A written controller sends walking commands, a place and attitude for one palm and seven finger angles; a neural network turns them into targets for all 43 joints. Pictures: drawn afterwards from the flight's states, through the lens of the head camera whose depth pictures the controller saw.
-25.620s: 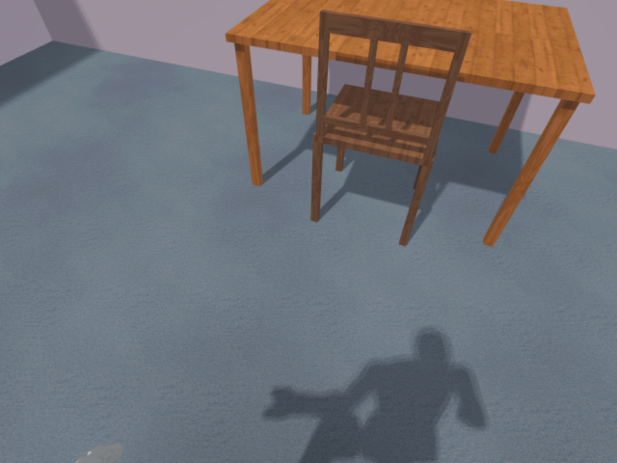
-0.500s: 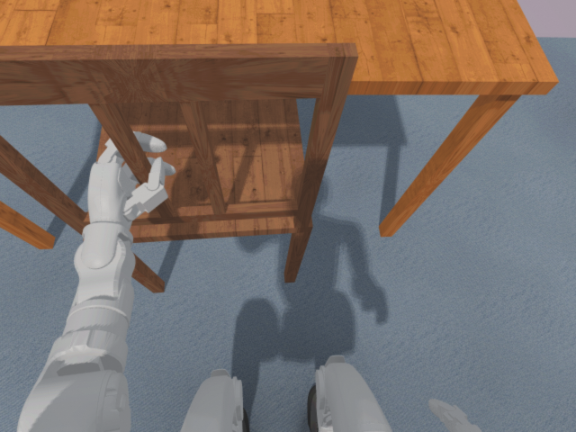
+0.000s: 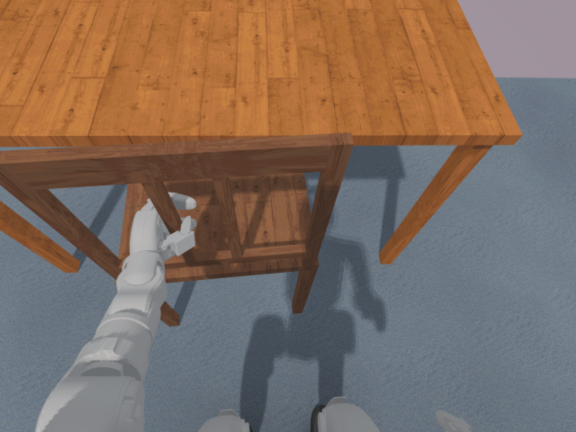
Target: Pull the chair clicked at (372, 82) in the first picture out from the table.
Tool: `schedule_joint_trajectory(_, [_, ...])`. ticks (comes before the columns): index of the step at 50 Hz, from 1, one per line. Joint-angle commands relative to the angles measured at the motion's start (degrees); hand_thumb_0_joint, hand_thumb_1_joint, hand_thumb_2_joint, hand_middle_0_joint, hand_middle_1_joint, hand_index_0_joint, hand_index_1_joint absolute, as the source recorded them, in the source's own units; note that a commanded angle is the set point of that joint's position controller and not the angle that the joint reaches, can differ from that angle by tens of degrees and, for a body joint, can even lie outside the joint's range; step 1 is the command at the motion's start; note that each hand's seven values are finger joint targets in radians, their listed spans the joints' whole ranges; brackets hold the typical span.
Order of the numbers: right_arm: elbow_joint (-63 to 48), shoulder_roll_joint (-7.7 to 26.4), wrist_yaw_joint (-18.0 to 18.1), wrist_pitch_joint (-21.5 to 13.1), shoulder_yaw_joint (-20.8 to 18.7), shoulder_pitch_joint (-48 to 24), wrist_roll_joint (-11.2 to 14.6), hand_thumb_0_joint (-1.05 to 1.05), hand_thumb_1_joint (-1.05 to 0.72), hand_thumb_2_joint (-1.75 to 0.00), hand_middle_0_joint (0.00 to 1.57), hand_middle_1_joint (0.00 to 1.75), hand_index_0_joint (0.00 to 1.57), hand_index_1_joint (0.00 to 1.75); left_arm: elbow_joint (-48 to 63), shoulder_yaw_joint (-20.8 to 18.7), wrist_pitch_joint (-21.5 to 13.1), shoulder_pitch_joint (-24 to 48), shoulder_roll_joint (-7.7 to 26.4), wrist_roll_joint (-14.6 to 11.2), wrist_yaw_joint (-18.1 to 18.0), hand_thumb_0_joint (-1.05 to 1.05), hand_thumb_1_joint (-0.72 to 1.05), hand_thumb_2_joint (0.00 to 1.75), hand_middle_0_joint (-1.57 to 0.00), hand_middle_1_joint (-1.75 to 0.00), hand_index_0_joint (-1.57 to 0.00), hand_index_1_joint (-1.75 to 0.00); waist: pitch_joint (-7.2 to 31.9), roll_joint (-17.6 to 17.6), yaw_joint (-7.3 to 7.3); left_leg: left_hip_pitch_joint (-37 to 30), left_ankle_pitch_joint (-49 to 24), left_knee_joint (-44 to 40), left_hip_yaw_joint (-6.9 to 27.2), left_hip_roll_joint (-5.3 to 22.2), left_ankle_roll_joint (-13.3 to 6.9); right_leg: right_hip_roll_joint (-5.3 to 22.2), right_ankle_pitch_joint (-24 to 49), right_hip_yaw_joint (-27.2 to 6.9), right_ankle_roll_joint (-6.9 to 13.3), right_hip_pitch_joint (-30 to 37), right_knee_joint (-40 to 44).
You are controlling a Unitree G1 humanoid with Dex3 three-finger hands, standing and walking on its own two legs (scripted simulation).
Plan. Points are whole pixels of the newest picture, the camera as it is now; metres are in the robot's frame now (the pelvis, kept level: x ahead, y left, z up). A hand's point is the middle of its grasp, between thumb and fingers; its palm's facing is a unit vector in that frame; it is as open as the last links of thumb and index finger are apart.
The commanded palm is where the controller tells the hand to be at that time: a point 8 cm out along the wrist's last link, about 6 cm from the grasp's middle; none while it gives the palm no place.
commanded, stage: step backward, pulling the chair out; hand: left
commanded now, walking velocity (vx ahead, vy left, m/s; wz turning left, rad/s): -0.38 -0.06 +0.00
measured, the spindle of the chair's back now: (175, 225) +0.43 +0.17 -0.06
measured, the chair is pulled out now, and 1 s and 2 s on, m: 0.05 0.21 0.38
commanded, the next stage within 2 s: none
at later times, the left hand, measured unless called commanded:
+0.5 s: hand (204, 272) +0.34 +0.12 -0.05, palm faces +0.07 -0.99 -0.14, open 5.1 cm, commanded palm +0.33 +0.17 -0.04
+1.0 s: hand (207, 337) +0.25 +0.10 -0.05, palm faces +0.05 -0.99 -0.16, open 5.2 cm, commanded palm +0.25 +0.16 -0.04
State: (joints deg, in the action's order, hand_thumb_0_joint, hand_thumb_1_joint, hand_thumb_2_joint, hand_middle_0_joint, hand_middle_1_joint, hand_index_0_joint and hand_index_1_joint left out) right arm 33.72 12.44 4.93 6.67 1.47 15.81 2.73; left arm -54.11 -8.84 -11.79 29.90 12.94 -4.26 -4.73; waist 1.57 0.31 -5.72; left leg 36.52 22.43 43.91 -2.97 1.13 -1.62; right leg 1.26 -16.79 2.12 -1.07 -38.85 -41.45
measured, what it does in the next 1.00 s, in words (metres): walks backwards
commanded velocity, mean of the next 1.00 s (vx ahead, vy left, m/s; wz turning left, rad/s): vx -0.38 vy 0.01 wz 0.03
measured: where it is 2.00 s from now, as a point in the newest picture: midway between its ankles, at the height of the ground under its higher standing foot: outside the picture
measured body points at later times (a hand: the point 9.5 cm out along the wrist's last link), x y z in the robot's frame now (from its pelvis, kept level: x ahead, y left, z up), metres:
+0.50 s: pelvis -0.04 -0.02 +0.01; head +0.06 -0.03 +0.45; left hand +0.33 +0.17 -0.03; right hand +0.01 -0.28 -0.12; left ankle -0.02 +0.10 -0.71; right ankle +0.02 -0.13 -0.71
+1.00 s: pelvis -0.12 -0.02 +0.01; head -0.04 -0.04 +0.45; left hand +0.24 +0.16 -0.03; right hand -0.03 -0.27 -0.13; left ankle -0.05 +0.10 -0.69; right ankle -0.05 -0.14 -0.71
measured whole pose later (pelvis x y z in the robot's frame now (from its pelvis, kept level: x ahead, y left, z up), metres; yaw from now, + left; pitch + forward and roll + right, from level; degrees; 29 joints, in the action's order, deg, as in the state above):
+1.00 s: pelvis -0.12 -0.02 +0.01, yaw -1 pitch +2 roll +0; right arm 44.4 12.9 6.3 -2.6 0.7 10.4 2.3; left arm -63.1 -4.7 -13.7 30.3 8.8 -4.2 -5.9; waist -8.3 1.9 -3.2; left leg 29.8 23.8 44.0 -0.4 0.7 1.7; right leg 0.6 -12.4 1.5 0.8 -26.3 -36.2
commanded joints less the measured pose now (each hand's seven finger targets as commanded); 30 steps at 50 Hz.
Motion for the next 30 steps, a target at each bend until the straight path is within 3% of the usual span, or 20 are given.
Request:
schedule_joint_trajectory(1, [-0.98, 9.75, 1.51, -1.69, -4.68, 6.64, -0.21, 0.0, -0.9, -0.9, 0.2, 0.3, 0.2, 0.3, 5.56, 2.73, -3.08, 17.41, 10.32, 3.98, -0.92, 0.0, 0.9, 0.9, -0.5, -1.45, -0.5, -1.45, 23.97, 8.26, 0.98, -17.98, -38.86, -7.68, 6.31, 8.48, 1.37, 4.99, 32.7, -4.1, 1.2, 19.26, 3.51])
schedule_joint_trajectory(7, [-0.33, 9.99, 1.55, -3.14, -5.12, 5.2, -0.46, 0.0, -0.9, -0.9, 0.2, 0.3, 0.2, 0.3, 4.84, 3.85, -4.22, 15.44, 8.47, 3.84, -0.24, 0.0, 0.9, 0.9, -0.5, -1.45, -0.5, -1.45, 21.13, 10.66, 1.96, -22.05, -42.07, -11.41, 8.4, 11.11, 0.75, 3.09, 21.25, -3.61, 1.31, 18.61, 4.58])
schedule_joint_trajectory(11, [0.53, 9.66, 1.04, -4.14, -5.63, 4.8, -1.46, 0.0, -0.9, -0.9, 0.2, 0.3, 0.2, 0.3, 6.18, 3.17, -5.35, 14.67, 8.32, 4.52, -0.24, 0.0, 0.9, 0.9, -0.5, -1.45, -0.5, -1.45, 20.83, 12.79, 2.07, -28.3, -51.09, -12.02, 9.49, 13.54, -0.46, 2.15, 13.16, -3.42, 1.16, 16.21, 3.19])
schedule_joint_trajectory(14, [0.93, 9.9, 0.95, -4.73, -5.86, 4.41, -1.41, 0.0, -0.9, -0.9, 0.2, 0.3, 0.2, 0.3, 6.74, 1.62, -5.8, 14.43, 10.06, 4.55, -0.44, 0.0, 0.9, 0.9, -0.5, -1.45, -0.5, -1.45, 20.48, 10.26, 2.37, -26.6, -47.52, -11.48, 8.58, 13.59, -0.59, 2.63, 17.27, -3.88, 1.56, 19.58, 4.83])
schedule_joint_trajectory(16, [1.4, 9.78, 1.12, -5.11, -5.8, 4.52, -0.86, 0.0, -0.9, -0.9, 0.2, 0.3, 0.2, 0.3, 6.43, 1.95, -5.84, 14.4, 9.96, 4.12, -0.56, 0.0, 0.9, 0.9, -0.5, -1.45, -0.5, -1.45, 20.87, 6.32, 2.23, -22.81, -39.22, -10.03, 6.51, 11.95, 0.59, 4.29, 27.93, -5.31, 1.92, 22.95, 7.13])
schedule_joint_trajectory(19, [2.73, 10.23, 1.96, -5.79, -5.97, 5.38, -0.02, 0.0, -0.9, -0.9, 0.2, 0.3, 0.2, 0.3, 4.1, 1.43, -5.44, 14.01, 12.24, 3.64, -1.17, 0.0, 0.9, 0.9, -0.5, -1.45, -0.5, -1.45, 23.62, -0.49, 1.73, -17.25, -21.2, -5.58, 3.35, 6.61, 3.27, 11.31, 43.33, -11.17, 4.95, 27.59, 8.74])
schedule_joint_trajectory(21, [3.46, 10.04, 2.04, -6.31, -5.63, 4.01, 0.16, 0.0, -0.9, -0.9, 0.2, 0.3, 0.2, 0.3, 2.64, 1.76, -4.89, 14.64, 12.3, 3.55, -1.57, 0.0, 0.9, 0.9, -0.5, -1.45, -0.5, -1.45, 23.24, -2.79, 2.02, -14.8, -3.58, -3.27, 3.42, 3.46, 3.74, 15.34, 44.83, -15.03, 6.35, 29.57, 11.92])
schedule_joint_trajectory(22, [3.45, 10.19, 2.09, -6.5, -5.38, 3.02, 0.38, 0.0, -0.9, -0.9, 0.2, 0.3, 0.2, 0.3, 2.48, 2.24, -4.42, 15.36, 12.07, 3.43, -1.66, 0.0, 0.9, 0.9, -0.5, -1.45, -0.5, -1.45, 22.34, -4.46, 2.26, -13.54, 1.96, -2.92, 4.24, 2.64, 3.54, 16.51, 41.7, -15.53, 6.44, 29.79, 13.4])
schedule_joint_trajectory(23, [3.75, 10.46, 2.15, -6.68, -5.22, 2.41, 0.58, 0.0, -0.9, -0.9, 0.2, 0.3, 0.2, 0.3, 2.19, 2.43, -3.82, 15.9, 12.09, 3.38, -1.82, 0.0, 0.9, 0.9, -0.5, -1.45, -0.5, -1.45, 21.39, -4.97, 2.38, -13.15, 3.87, -2.74, 4.56, 2.15, 3.32, 17.18, 37.76, -15.83, 6.18, 29.35, 14.8])
schedule_joint_trajectory(24, [4.05, 10.83, 2.38, -6.75, -5.19, 2.13, 0.58, 0.0, -0.9, -0.9, 0.2, 0.3, 0.2, 0.3, 2.66, 2.33, -3.31, 16.08, 12.37, 3.35, -2.0, 0.0, 0.9, 0.9, -0.5, -1.45, -0.5, -1.45, 21.46, -3.71, 2.41, -13.54, 2.79, -3.53, 4.78, 2.07, 3.27, 17.32, 38.2, -15.29, 6.21, 29.93, 14.81])
schedule_joint_trajectory(27, [4.35, 10.78, 2.96, -6.95, -4.52, 1.09, 0.81, 0.0, -0.9, -0.9, 0.2, 0.3, 0.2, 0.3, 4.22, 5.02, -2.66, 16.45, 9.24, 2.87, -2.04, 0.0, 0.9, 0.9, -0.5, -1.45, -0.5, -1.45, 21.94, -4.27, 1.88, -16.97, -6.67, -9.88, 4.71, 3.23, 2.77, 14.88, 35.34, -10.31, 4.06, 29.3, 13.12])
schedule_joint_trajectory(28, [4.09, 11.03, 3.14, -6.88, -4.52, 0.57, 0.94, 0.0, -0.9, -0.9, 0.2, 0.3, 0.2, 0.3, 4.88, 5.85, -2.68, 16.71, 8.58, 2.6, -2.05, 0.0, 0.9, 0.9, -0.5, -1.45, -0.5, -1.45, 21.61, -3.09, 1.98, -18.88, -11.1, -12.6, 4.82, 4.4, 2.19, 12.96, 30.15, -8.79, 2.89, 27.34, 13.01])
schedule_joint_trajectory(30, [2.98, 11.5, 3.3, -6.75, -4.2, -0.71, 1.0, 0.0, -0.9, -0.9, 0.2, 0.3, 0.2, 0.3, 5.38, 7.4, -3.06, 16.82, 6.72, 2.04, -1.92, 0.0, 0.9, 0.9, -0.5, -1.45, -0.5, -1.45, 18.38, 3.13, 2.84, -17.96, -13.62, -18.92, 8.59, 9.0, -0.43, 6.13, 11.41, -4.27, 0.32, 23.9, 9.63])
